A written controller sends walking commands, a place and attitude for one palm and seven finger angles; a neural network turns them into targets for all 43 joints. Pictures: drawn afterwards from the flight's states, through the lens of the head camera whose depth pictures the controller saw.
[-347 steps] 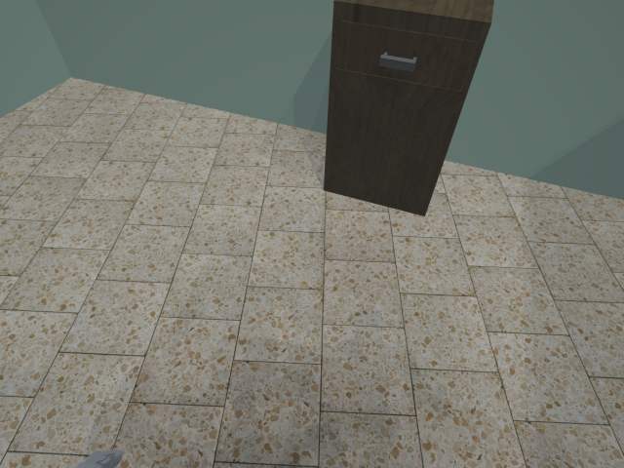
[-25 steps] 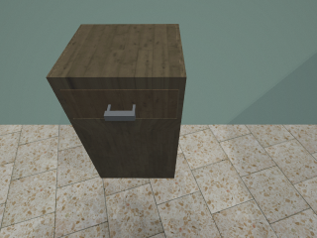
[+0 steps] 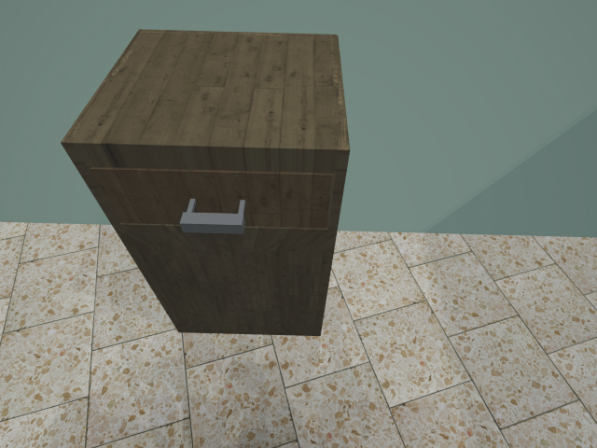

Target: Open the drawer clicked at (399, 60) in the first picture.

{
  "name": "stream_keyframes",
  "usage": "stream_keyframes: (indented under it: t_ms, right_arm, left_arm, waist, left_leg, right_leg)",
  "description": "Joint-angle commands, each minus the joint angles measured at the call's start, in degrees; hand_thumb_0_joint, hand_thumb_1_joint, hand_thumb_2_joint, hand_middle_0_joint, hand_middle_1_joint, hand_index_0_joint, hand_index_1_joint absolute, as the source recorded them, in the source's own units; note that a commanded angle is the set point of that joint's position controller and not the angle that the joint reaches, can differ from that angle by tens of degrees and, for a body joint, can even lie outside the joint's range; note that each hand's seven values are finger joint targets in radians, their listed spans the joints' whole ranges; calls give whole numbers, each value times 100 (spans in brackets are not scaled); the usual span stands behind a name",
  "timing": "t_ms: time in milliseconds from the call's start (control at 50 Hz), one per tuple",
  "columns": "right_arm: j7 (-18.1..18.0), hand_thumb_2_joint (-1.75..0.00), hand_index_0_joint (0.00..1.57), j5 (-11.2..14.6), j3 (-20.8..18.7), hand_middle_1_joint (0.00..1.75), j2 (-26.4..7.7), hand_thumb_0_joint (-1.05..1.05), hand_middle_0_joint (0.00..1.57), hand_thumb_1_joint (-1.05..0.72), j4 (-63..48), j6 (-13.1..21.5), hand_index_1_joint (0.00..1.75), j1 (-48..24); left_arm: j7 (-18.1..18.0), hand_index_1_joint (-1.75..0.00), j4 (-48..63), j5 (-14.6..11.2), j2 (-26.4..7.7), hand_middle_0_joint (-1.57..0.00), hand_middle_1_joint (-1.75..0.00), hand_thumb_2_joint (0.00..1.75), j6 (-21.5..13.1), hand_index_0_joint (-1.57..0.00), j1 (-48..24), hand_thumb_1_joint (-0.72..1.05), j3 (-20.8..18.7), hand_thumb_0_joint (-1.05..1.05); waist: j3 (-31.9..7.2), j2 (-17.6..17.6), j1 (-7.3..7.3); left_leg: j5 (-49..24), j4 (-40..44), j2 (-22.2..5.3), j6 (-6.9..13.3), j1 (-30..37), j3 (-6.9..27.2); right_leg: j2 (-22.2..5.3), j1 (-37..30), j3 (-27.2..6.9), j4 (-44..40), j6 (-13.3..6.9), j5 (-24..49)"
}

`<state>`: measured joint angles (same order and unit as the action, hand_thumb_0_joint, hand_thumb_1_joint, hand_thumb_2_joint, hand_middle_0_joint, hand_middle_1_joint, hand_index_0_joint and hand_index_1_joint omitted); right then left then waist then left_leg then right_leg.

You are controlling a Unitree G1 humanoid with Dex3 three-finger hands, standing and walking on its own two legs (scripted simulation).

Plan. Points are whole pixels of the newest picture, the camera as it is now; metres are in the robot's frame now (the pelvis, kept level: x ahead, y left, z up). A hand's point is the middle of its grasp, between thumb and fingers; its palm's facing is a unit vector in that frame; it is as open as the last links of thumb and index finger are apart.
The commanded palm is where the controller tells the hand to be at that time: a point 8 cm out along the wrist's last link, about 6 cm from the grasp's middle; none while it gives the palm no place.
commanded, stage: come to a stop and stand still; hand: left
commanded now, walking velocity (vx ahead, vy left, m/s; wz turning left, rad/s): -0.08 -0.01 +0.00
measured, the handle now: (215, 213) +0.53 +0.20 -0.07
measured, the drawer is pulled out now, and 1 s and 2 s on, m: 0.00 0.00 0.00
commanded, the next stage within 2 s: look again from close up in 0.66 s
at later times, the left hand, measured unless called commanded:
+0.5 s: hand out of the picture +0.00 +0.21 -0.16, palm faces +0.01 -0.97 -0.22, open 7.4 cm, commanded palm none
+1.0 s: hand out of the picture -0.04 +0.18 -0.17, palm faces +0.01 -0.99 -0.17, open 7.4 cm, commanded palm none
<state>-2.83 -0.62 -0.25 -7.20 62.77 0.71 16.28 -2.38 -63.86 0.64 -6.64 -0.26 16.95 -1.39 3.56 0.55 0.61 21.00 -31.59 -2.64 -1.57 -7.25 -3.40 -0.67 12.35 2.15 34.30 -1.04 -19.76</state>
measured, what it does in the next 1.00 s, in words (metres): stands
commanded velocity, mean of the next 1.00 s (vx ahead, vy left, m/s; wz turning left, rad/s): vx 0.00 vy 0.00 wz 0.00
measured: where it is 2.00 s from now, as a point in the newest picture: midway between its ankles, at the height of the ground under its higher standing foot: outside the picture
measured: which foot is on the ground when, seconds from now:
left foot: down 0.00-1.00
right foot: down 0.00-1.00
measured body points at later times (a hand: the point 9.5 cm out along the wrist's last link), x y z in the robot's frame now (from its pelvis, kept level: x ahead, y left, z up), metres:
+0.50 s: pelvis -0.05 +0.03 +0.00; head -0.06 +0.02 +0.45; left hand +0.00 +0.26 -0.15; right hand -0.01 -0.21 -0.15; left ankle -0.05 +0.13 -0.73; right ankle -0.04 -0.11 -0.73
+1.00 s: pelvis -0.03 +0.01 +0.00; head -0.02 +0.01 +0.45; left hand -0.04 +0.23 -0.16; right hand -0.06 -0.20 -0.16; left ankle -0.05 +0.13 -0.73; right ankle -0.04 -0.11 -0.73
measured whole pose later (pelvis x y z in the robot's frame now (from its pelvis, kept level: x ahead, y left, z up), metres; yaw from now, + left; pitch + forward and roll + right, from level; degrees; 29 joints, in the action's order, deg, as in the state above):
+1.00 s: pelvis -0.03 +0.01 +0.00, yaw -1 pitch -1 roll +0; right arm -1.1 -0.7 0.9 -8.3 63.9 0.7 18.0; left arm -1.4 -63.8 0.6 -7.5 -0.3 17.4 0.7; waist 2.4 -0.3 -0.3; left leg 16.9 -28.5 -0.8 0.4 -10.5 -4.0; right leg -1.3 12.6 1.2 29.9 0.1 -16.3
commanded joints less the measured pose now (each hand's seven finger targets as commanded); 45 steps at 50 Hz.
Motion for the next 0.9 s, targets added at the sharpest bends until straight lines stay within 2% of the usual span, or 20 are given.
stream_keyframes:
  t_ms: [0, 80, 120, 140, 160, 180, 200, 220, 240, 260, 280, 300, 320, 340, 400, 480, 620, 720, 760, 880]
  right_arm:
    - [-54, -90, 20, 27, -180, 30, -602, 0, 20, -90, -208, 7, 30, 482]
    - [-26, -90, 20, 0, -175, 30, -571, 0, 20, -90, -303, -3, 30, 343]
    - [-16, -90, 20, -17, -163, 30, -572, 0, 20, -90, -315, 14, 30, 342]
    - [-14, -90, 20, -21, -163, 30, -577, 0, 20, -90, -292, 6, 30, 323]
    - [88, -90, 20, 105, -367, 30, -1139, 0, 20, -90, -730, -8, 30, -389]
    - [161, -90, 20, 61, -291, 30, -585, 0, 20, -90, -1096, -10, 30, -363]
    - [165, -90, 20, 82, -254, 30, -530, 0, 20, -90, -1075, -31, 30, -391]
    - [176, -90, 20, 100, -237, 30, -457, 0, 20, -90, -1085, -33, 30, -183]
    - [205, -90, 20, 72, -221, 30, -411, 0, 20, -90, -954, -48, 30, 97]
    - [220, -90, 20, 29, -209, 30, -500, 0, 20, -90, -853, -36, 30, 298]
    - [217, -90, 20, -16, -208, 30, -722, 0, 20, -90, -854, 7, 30, 277]
    - [207, -90, 20, -56, -188, 30, -873, 0, 20, -90, -936, 7, 30, 196]
    - [212, -90, 20, -51, -168, 30, -915, 0, 20, -90, -978, -3, 30, 11]
    - [215, -90, 20, -64, -157, 30, -924, 0, 20, -90, -981, 10, 30, -35]
    - [210, -90, 20, -56, -123, 30, -985, 0, 20, -90, -1027, -8, 30, -130]
    - [211, -90, 20, -66, -108, 30, -1032, 0, 20, -90, -927, 10, 30, 39]
    - [196, -90, 20, -40, -44, 30, -955, 0, 20, -90, -675, 42, 30, 232]
    - [164, -90, 20, -10, -1, 30, -820, 0, 20, -90, -409, 88, 30, 415]
    - [154, -90, 20, -1, 11, 30, -783, 0, 20, -90, -310, 96, 30, 449]
    - [119, -90, 20, 4, 28, 30, -683, 0, 20, -90, -80, 106, 30, 490]
  left_arm:
    - [-63, -30, 373, 2, -748, -20, -30, 90, -41, -20, 332, 90, -162, 0]
    - [-42, -30, 478, 22, -707, -20, -30, 90, -13, -20, 255, 90, -131, 0]
    - [-27, -30, 503, 22, -734, -20, -30, 90, -43, -20, 241, 90, -126, 0]
    - [-30, -30, 489, 19, -746, -20, -30, 90, -59, -20, 242, 90, -122, 0]
    - [-220, -30, 294, 16, -1187, -20, -30, 90, -141, -20, 749, 90, -203, 0]
    - [-198, -30, 635, 54, -1381, -20, -30, 90, -220, -20, 696, 90, -232, 0]
    - [-186, -30, 696, 92, -1177, -20, -30, 90, -250, -20, 479, 90, -124, 0]
    - [-171, -30, 885, 119, -1167, -20, -30, 90, -222, -20, 153, 90, -118, 0]
    - [-147, -30, 988, 61, -1218, -20, -30, 90, -185, -20, -130, 90, -110, 0]
    - [-122, -30, 1021, 0, -1152, -20, -30, 90, -151, -20, -241, 90, -73, 0]
    - [-96, -30, 1058, -27, -1026, -20, -30, 90, -101, -20, -234, 90, -35, 0]
    - [-89, -30, 1102, -13, -947, -20, -30, 90, -52, -20, -202, 90, -34, 0]
    - [-69, -30, 1092, 19, -920, -20, -30, 90, 4, -20, -230, 90, -5, 0]
    - [-45, -30, 1070, 40, -905, -20, -30, 90, 21, -20, -192, 90, 4, 0]
    - [42, -30, 970, 33, -943, -20, -30, 90, 29, -20, -86, 90, 69, 0]
    - [79, -30, 927, 44, -969, -20, -30, 90, 10, -20, 8, 90, 76, 0]
    - [100, -30, 726, 27, -919, -20, -30, 90, -50, -20, 183, 90, 103, 0]
    - [88, -30, 506, 7, -851, -20, -30, 90, -102, -20, 271, 90, 115, 0]
    - [78, -30, 430, 6, -836, -20, -30, 90, -109, -20, 268, 90, 121, 0]
    - [62, -30, 232, 2, -760, -20, -30, 90, -116, -20, 353, 90, 116, 0]
  waist:
    - [-374, -194, -29]
    - [-429, -44, -9]
    - [-582, 26, -20]
    - [-698, 209, -29]
    - [-734, 543, 194]
    - [-799, 1170, 149]
    - [-872, 940, 54]
    - [-971, 458, -134]
    - [-947, 83, -292]
    - [-714, -79, -356]
    - [-475, -527, -253]
    - [-219, -463, -151]
    - [90, -660, -98]
    - [274, -871, -59]
    - [500, -389, -25]
    - [269, -206, -46]
    - [143, -71, -61]
    - [-73, -8, -84]
    - [-21, 29, -87]
    - [-16, -40, -75]
  left_leg:
    - [-4044, 229, -492, 305, 137, 89]
    - [-3247, 425, -486, 320, 65, 159]
    - [-3180, 408, -440, 289, 81, 157]
    - [-3102, 382, -434, 257, 194, 139]
    - [-2224, -1052, -430, 65, -530, -203]
    - [299, -1445, 56, 194, -1524, 99]
    - [777, -1396, -90, 218, -1509, 274]
    - [635, -814, -2, 211, -1162, 216]
    - [-120, -99, 93, 211, -618, -20]
    - [-752, 357, 38, 219, -301, 95]
    - [-1453, 547, -363, 366, -339, 480]
    - [-1340, 712, -636, 505, -793, 704]
    - [-818, 948, -619, 526, -1098, 829]
    - [-544, 1144, -623, 548, -1287, 872]
    - [727, 1485, -434, 489, -1498, 864]
    - [880, 1569, -398, 497, -1299, 852]
    - [396, 1341, -297, 475, -1049, 702]
    - [-463, 1084, -280, 447, -734, 539]
    - [-713, 1027, -287, 435, -661, 506]
    - [-999, 942, -304, 408, -564, 438]
  right_leg:
    - [-569, -170, -334, -123, -91, 3665]
    - [-566, -155, -416, -304, -116, 3230]
    - [-607, -325, -450, -352, -164, 3537]
    - [-583, -358, -459, -347, -184, 3637]
    - [-980, -563, -831, -747, 87, 5676]
    - [-1503, -1265, -1555, -659, -293, 6648]
    - [-1568, -1102, -1334, -769, -653, 5904]
    - [-1357, -879, -1021, -663, -757, 5038]
    - [-1085, -536, -686, -514, -621, 3927]
    - [-855, -39, -578, -422, -411, 2645]
    - [-536, 264, -443, -430, -186, 1580]
    - [-291, 243, -292, -551, -92, 668]
    - [-196, 249, -222, -597, -62, 115]
    - [-160, 209, -182, -564, -47, 44]
    - [-210, 221, -315, -809, -66, -11]
    - [-248, 212, -359, -902, -65, -147]
    - [-400, 266, -529, -1088, -87, -84]
    - [-472, 137, -576, -1060, -102, 524]
    - [-488, 145, -540, -1026, -93, 723]
    - [-479, 89, -540, -962, -112, 1062]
